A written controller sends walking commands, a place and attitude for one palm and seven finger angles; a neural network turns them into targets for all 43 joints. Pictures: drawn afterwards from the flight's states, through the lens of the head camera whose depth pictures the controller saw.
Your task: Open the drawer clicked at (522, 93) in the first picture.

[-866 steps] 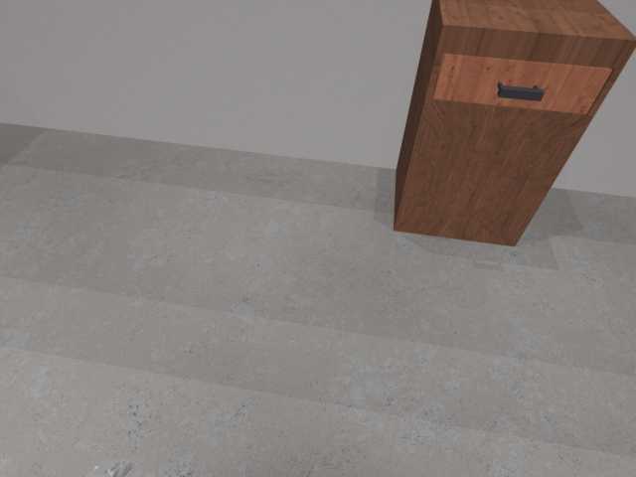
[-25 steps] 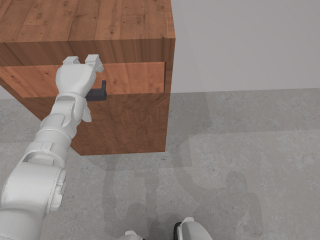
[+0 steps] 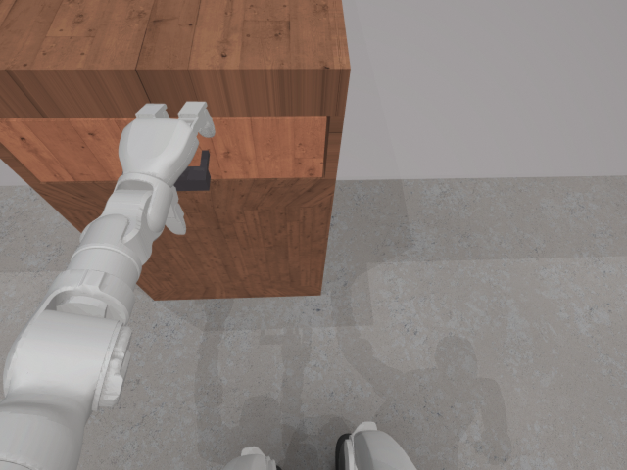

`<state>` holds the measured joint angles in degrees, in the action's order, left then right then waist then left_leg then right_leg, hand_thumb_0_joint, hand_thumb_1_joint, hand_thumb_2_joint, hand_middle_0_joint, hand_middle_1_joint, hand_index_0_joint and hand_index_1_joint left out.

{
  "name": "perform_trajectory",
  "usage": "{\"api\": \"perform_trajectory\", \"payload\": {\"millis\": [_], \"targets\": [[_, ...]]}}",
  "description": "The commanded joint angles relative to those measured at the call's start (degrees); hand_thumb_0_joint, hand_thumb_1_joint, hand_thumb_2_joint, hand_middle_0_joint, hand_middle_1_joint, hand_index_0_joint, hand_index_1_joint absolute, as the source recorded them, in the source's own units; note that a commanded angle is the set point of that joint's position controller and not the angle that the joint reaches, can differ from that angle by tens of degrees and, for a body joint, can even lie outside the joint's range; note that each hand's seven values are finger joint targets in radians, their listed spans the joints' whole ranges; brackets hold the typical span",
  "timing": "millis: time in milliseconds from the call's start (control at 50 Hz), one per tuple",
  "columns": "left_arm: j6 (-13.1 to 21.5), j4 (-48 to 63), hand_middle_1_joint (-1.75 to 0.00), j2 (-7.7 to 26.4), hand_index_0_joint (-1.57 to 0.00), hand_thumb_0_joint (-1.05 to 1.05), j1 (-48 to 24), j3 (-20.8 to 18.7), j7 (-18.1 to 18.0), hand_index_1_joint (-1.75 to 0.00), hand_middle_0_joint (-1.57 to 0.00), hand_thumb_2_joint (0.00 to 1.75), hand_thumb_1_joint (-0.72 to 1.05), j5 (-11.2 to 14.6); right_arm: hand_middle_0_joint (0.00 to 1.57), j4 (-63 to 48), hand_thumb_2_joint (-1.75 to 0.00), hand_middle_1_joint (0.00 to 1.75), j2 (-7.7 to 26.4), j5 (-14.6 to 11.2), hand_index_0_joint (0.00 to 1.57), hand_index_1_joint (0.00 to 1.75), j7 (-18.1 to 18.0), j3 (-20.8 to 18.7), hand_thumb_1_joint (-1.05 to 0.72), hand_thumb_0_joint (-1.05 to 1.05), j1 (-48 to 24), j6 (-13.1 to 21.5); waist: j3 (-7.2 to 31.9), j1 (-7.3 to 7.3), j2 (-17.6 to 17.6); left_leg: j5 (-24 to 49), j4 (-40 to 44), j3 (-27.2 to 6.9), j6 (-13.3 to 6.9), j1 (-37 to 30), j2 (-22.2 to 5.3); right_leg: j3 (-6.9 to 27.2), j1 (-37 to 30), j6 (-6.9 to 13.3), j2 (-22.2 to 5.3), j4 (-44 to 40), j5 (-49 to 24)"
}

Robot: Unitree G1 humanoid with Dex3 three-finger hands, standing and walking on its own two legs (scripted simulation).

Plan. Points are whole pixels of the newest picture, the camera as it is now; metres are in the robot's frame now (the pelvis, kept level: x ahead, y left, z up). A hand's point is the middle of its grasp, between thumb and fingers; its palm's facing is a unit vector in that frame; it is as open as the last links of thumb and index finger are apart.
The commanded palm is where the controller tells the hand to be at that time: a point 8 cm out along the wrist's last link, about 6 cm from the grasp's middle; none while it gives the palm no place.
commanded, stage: move the hooked fingers above the handle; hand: left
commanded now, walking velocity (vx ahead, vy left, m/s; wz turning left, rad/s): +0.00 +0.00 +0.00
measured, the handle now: (169, 167) +0.55 +0.18 -0.02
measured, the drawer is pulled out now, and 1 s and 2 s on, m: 0.00 0.00 0.00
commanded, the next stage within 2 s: none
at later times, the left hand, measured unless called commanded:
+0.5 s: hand (139, 191) +0.48 +0.20 +0.03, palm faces -0.18 -0.02 -0.98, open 13.8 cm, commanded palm +0.49 +0.20 +0.09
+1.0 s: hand (143, 171) +0.50 +0.19 +0.04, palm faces -0.16 -0.01 -0.99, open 13.7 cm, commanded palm +0.49 +0.20 +0.09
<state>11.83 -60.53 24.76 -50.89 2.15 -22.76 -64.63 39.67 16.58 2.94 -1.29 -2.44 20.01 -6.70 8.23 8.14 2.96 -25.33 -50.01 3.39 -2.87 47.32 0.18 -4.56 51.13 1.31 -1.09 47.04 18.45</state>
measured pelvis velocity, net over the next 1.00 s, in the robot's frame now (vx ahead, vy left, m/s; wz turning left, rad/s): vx -0.01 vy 0.00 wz -0.02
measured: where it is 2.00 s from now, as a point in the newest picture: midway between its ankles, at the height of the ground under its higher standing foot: outside the picture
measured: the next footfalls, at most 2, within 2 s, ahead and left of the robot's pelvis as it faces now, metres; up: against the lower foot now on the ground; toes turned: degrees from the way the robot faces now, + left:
none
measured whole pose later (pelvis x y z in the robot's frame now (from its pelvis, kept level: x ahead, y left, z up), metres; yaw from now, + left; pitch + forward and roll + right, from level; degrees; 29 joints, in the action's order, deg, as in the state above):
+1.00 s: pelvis -0.01 +0.00 +0.01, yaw -1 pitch +19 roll +0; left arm 2.1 -68.7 29.1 -54.8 3.1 -13.3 -60.8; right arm 37.8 14.6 -0.2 -2.6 0.9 17.4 -8.2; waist 6.1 8.7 3.3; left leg -22.1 -44.3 4.8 -2.8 41.8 -0.1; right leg -3.1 46.3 1.4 -0.3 41.8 15.0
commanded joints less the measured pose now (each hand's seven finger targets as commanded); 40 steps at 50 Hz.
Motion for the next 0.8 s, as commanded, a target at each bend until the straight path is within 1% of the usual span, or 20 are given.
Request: {"api": "perform_trajectory", "payload": {"millis": [0, 40, 80, 140, 180, 220, 260, 320, 340, 360, 420, 460, 480, 520, 580, 600, 640, 700, 720, 780], "targets": [[-12.3, 8.3, -1.20, 24.5, -0.30, 0.00, -29.8, -8.3, -8.7, -1.20, -0.30, 0.30, -0.50, -0.8, 0.20, -3.2, -0.90, 0.30, 8.2, 0.1, 0.20, 0.30, 0.6, -2.0, -0.90, 0.00, 5.5, -0.5, 30.0, -1.46, 1.7, 28.0, 4.7, -3.5, 1.2, -10.2, 2.1, 3.0, -22.3, 1.0, 2.9, -2.3, -21.6], [-16.2, 7.7, -1.20, 24.8, -0.30, 0.00, -31.0, -7.3, -7.8, -1.20, -0.30, 0.30, -0.50, 0.1, 0.20, -3.3, -0.90, 0.30, 8.2, -0.6, 0.20, 0.30, 0.3, -1.9, -0.90, 0.00, 4.6, -1.2, 32.3, -1.26, 1.2, 25.7, 6.1, -2.7, 0.9, -11.2, 2.3, 3.6, -26.2, 0.5, 2.8, -4.0, -21.7], [-18.2, 6.9, -1.20, 27.5, -0.30, 0.00, -32.1, -7.6, -5.8, -1.20, -0.30, 0.30, -0.50, 1.5, 0.20, -3.1, -0.90, 0.30, 8.5, -1.3, 0.20, 0.30, -0.6, -1.4, -0.90, 0.00, 4.2, -2.1, 33.7, -1.10, 0.0, 24.1, 7.7, -2.4, 0.6, -11.6, 2.4, 4.1, -29.8, 0.1, 2.4, -5.4, -21.7], [-19.4, 3.4, -1.20, 26.8, -0.30, 0.00, -31.4, -6.0, -0.9, -1.20, -0.30, 0.30, -0.50, 4.3, 0.20, -2.9, -0.90, 0.30, 8.5, -2.4, 0.20, 0.30, -2.1, -0.7, -0.90, 0.00, 3.2, -2.3, 28.6, -0.05, -4.2, 18.0, 10.8, -2.1, -0.2, -10.3, 2.1, 4.7, -32.1, -0.8, 2.0, -8.8, -18.1], [-17.9, 0.6, -1.20, 25.6, -0.30, 0.00, -29.6, -4.3, 3.3, -1.20, -0.30, 0.30, -0.50, 5.2, 0.20, -2.9, -0.90, 0.30, 8.8, -2.9, 0.20, 0.30, -3.2, -0.4, -0.90, 0.00, 3.5, -2.1, 25.0, 0.73, -5.5, 14.7, 12.0, -2.3, -0.5, -9.5, 2.0, 5.1, -31.5, -1.0, 1.6, -10.1, -15.4], [-14.8, 0.9, -1.20, 26.7, -0.30, 0.00, -27.9, -4.7, 6.6, -1.20, -0.30, 0.30, -0.50, 5.6, 0.20, -3.4, -0.90, 0.30, 8.9, -3.2, 0.20, 0.30, -3.9, 0.0, -0.90, 0.00, 3.8, -1.8, 22.2, 0.00, -5.8, 12.7, 12.6, -2.2, -0.5, -8.8, 1.9, 5.4, -30.8, -0.8, 1.4, -10.5, -13.2], [-10.9, 2.1, -1.20, 22.6, -0.30, 0.00, -26.7, -2.3, 9.1, -1.20, -0.30, 0.30, -0.50, 5.0, 0.20, -4.3, -0.90, 0.30, 8.5, -3.2, 0.20, 0.30, -4.4, -0.3, -0.90, 0.00, 4.2, -1.1, 20.6, 0.45, -4.7, 13.2, 12.3, -2.4, -0.6, -10.0, 1.7, 5.6, -28.6, -0.4, 1.5, -10.6, -13.1], [-5.4, 2.4, -1.20, 19.3, -0.30, 0.00, -20.1, -0.9, 10.8, -1.20, -0.30, 0.30, -0.50, 3.8, 0.20, -4.7, -0.90, 0.30, 8.3, -2.7, 0.20, 0.30, -4.2, -0.9, -0.90, 0.00, 5.9, 0.1, 19.4, -0.44, -3.4, 14.1, 10.6, -2.4, -0.4, -10.4, 1.6, 5.6, -25.1, 0.1, 1.8, -9.7, -13.0], [-3.7, 3.8, -1.20, 16.9, -0.30, 0.00, -20.0, 0.4, 10.9, -1.20, -0.30, 0.30, -0.50, 3.8, 0.20, -4.7, -0.90, 0.30, 8.1, -2.5, 0.20, 0.30, -4.0, -1.3, -0.90, 0.00, 6.6, 0.5, 19.3, -0.06, -2.4, 14.8, 10.0, -2.5, -0.2, -11.2, 1.5, 5.4, -23.5, 0.3, 1.9, -9.4, -13.1], [-2.2, 3.7, -1.20, 14.3, -0.30, 0.00, -18.9, 1.1, 10.9, -1.20, -0.30, 0.30, -0.50, 4.1, 0.20, -5.0, -0.90, 0.30, 7.7, -2.5, 0.20, 0.30, -3.8, -1.9, -0.90, 0.00, 7.1, 0.8, 19.2, 0.41, -4.1, 15.9, 9.2, -2.6, -0.3, -11.6, 1.4, 5.3, -22.9, 0.4, 2.1, -9.3, -13.8], [0.5, 6.8, -1.20, 14.8, -0.30, 0.00, -22.9, 0.5, 9.3, -1.20, -0.30, 0.30, -0.50, 4.7, 0.20, -4.1, -0.90, 0.30, 8.1, -2.0, 0.20, 0.30, -3.2, -2.6, -0.90, 0.00, 8.7, 1.4, 19.7, 1.48, -2.8, 14.5, 7.7, -3.5, -0.1, -11.0, 1.5, 5.1, -18.9, 0.4, 2.3, -8.2, -11.1], [2.1, 10.1, -1.20, 18.2, -0.30, 0.00, -28.2, -2.2, 7.0, -1.20, -0.30, 0.30, -0.50, 4.3, 0.20, -3.3, -0.90, 0.30, 8.3, -1.6, 0.20, 0.30, -3.0, -3.0, -0.90, 0.00, 9.2, 1.9, 21.1, 1.95, -1.1, 14.9, 6.1, -3.9, -0.3, -10.4, 1.7, 5.2, -17.1, 0.6, 2.3, -6.9, -10.6], [2.8, 13.1, -1.20, 21.5, -0.30, 0.00, -31.5, -4.2, 5.3, -1.20, -0.30, 0.30, -0.50, 3.6, 0.20, -2.9, -0.90, 0.30, 8.5, -1.2, 0.20, 0.30, -2.8, -3.2, -0.90, 0.00, 9.8, 2.1, 24.4, 1.61, 1.7, 16.1, 5.5, -4.4, -0.2, -11.4, 1.8, 5.4, -17.2, 0.8, 2.3, -5.8, -11.1], [3.7, 18.3, -1.20, 21.2, -0.30, 0.00, -34.9, -4.7, 1.7, -1.20, -0.30, 0.30, -0.50, 2.3, 0.20, -2.5, -0.90, 0.30, 8.0, -0.4, 0.20, 0.30, -2.2, -3.8, -0.90, 0.00, 10.3, 2.6, 31.7, 1.12, 8.6, 22.1, 4.0, -5.5, 0.6, -17.1, 1.8, 4.8, -15.5, 1.3, 2.5, -3.8, -13.7], [1.6, 18.1, -1.20, 21.8, -0.30, 0.00, -34.8, -6.6, -2.7, -1.20, -0.30, 0.30, -0.50, 2.0, 0.20, -1.0, -0.90, 0.30, 8.0, 0.3, 0.20, 0.30, -1.3, -4.0, -0.90, 0.00, 10.3, 2.4, 34.0, 1.39, 8.5, 29.9, 2.3, -6.4, 1.9, -20.3, 1.2, 3.3, -13.9, 1.1, 3.1, -2.4, -17.2], [0.0, 16.6, -1.20, 22.6, -0.30, 0.00, -33.9, -7.7, -3.8, -1.20, -0.30, 0.30, -0.50, 2.2, 0.20, -0.6, -0.90, 0.30, 8.2, 0.5, 0.20, 0.30, -1.0, -3.8, -0.90, 0.00, 10.1, 2.3, 33.8, 1.12, 7.7, 30.8, 2.3, -6.4, 2.0, -19.9, 1.2, 3.0, -14.4, 1.1, 3.2, -2.3, -17.9], [-4.6, 11.2, -1.20, 20.6, -0.30, 0.00, -31.5, -6.5, -4.8, -1.20, -0.30, 0.30, -0.50, 2.6, 0.20, -0.2, -0.90, 0.30, 8.4, 0.3, 0.20, 0.30, -0.1, -3.5, -0.90, 0.00, 9.4, 1.5, 31.5, 1.03, 6.9, 30.8, 3.2, -5.7, 2.0, -18.6, 1.3, 2.5, -15.2, 0.9, 3.3, -3.2, -18.3], [-12.4, 2.4, -1.20, 19.5, -0.30, 0.00, -27.3, -4.5, -3.1, -1.20, -0.30, 0.30, -0.50, 2.5, 0.20, 0.1, -0.90, 0.30, 9.1, -0.4, 0.20, 0.30, 0.9, -2.8, -0.90, 0.00, 8.7, 0.1, 28.2, 0.25, 4.8, 30.2, 5.4, -4.4, 1.7, -16.3, 1.2, 2.4, -18.8, 0.7, 3.3, -5.0, -19.9], [-13.8, 2.0, -1.20, 19.4, -0.30, 0.00, -27.8, -3.7, -2.0, -1.20, -0.30, 0.30, -0.50, 2.5, 0.20, -0.2, -0.90, 0.30, 9.2, -0.8, 0.20, 0.30, 0.9, -2.6, -0.90, 0.00, 8.6, -0.3, 27.1, 0.60, 2.5, 28.5, 6.3, -4.3, 1.4, -15.6, 1.1, 2.5, -19.9, 0.5, 3.4, -5.9, -19.5], [-15.9, -1.5, -1.20, 23.9, -0.30, 0.00, -27.5, -4.8, 0.7, -1.20, -0.30, 0.30, -0.50, 2.6, 0.20, -0.8, -0.90, 0.30, 9.7, -1.7, 0.20, 0.30, -0.1, -1.4, -0.90, 0.00, 6.9, -1.5, 23.4, 0.28, -3.4, 20.5, 9.1, -3.1, 0.2, -9.3, 1.8, 3.9, -25.8, -0.1, 2.8, -8.0, -17.8]]}}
